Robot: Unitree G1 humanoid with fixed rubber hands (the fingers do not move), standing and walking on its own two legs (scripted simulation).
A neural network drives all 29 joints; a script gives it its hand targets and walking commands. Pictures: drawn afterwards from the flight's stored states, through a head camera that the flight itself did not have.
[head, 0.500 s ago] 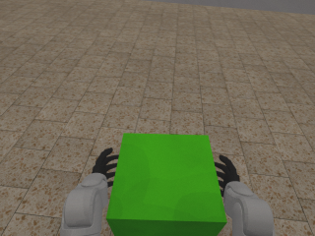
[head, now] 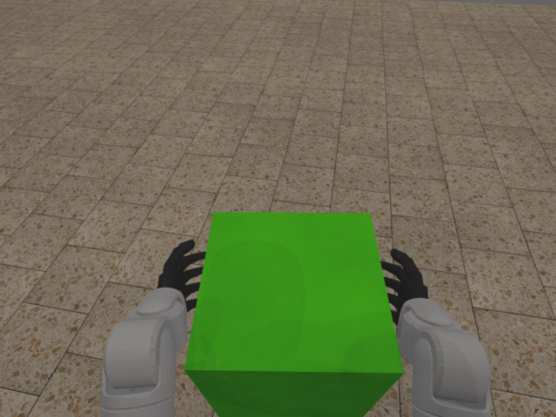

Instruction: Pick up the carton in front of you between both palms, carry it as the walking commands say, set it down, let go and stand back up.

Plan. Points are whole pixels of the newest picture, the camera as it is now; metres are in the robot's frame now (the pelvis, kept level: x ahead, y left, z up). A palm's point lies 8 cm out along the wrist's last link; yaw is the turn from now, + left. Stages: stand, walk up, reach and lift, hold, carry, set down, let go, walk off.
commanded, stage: carry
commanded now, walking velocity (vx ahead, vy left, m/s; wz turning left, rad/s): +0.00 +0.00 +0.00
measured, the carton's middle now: (290, 322) +0.27 +0.00 +0.01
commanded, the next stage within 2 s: none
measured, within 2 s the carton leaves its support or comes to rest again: neither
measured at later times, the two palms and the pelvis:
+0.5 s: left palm (203, 234) +0.40 +0.15 +0.05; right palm (391, 252) +0.38 -0.15 +0.04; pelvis +0.12 +0.01 -0.02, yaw -3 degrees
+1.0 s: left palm (214, 258) +0.38 +0.13 +0.01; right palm (400, 274) +0.36 -0.17 +0.01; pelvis +0.08 +0.00 -0.02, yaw -3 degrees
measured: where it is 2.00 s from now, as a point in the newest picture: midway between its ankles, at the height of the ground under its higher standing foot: outside the picture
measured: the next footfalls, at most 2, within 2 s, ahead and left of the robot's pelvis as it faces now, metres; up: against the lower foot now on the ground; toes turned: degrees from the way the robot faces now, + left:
left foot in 0.08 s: +0.20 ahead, +0.12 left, +0.00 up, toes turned +10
